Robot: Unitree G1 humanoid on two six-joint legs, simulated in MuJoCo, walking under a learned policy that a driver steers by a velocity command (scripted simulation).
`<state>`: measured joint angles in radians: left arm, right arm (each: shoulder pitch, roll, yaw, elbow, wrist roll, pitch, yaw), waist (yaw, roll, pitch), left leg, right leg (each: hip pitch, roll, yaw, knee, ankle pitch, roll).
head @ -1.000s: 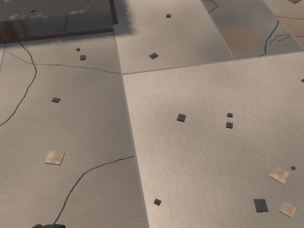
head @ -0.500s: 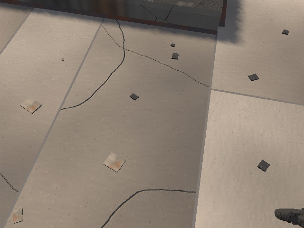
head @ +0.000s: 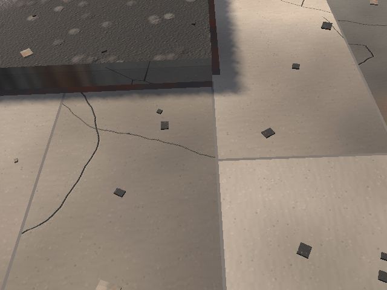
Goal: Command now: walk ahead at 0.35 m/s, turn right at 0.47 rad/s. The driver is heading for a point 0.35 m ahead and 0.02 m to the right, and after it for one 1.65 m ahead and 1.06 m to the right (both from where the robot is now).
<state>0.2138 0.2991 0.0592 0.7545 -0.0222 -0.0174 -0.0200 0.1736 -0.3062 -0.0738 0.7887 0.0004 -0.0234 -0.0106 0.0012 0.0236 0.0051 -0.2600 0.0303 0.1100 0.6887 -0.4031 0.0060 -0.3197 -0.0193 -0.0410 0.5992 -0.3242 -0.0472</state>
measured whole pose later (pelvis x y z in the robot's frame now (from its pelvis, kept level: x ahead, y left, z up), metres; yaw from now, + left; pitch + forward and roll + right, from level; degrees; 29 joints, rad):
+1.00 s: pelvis +0.27 -0.06 +0.01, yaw -35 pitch +2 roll +2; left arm 0.22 0.32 0.06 0.56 0.00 0.02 0.02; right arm 0.05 -0.34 -0.08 0.80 0.00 0.01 -0.01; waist 0.01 0.02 0.07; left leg -0.52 0.00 -0.02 1.04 -0.41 -0.07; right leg -0.33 0.02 0.07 0.48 -0.19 -0.04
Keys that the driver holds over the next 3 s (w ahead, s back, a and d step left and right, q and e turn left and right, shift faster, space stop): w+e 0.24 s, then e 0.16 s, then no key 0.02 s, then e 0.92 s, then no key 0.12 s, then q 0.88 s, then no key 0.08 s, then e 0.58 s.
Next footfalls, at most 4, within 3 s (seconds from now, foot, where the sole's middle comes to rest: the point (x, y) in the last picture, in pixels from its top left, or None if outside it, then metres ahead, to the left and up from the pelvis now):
0.38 left None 0.38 0.07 -0.77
0.80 right None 0.28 -0.17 -0.77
1.24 left None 0.42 0.01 -0.77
1.60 right None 0.21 -0.16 -0.77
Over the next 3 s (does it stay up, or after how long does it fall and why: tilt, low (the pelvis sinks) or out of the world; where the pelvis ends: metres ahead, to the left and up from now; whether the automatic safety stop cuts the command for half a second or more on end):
stays up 0.33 -0.07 0.01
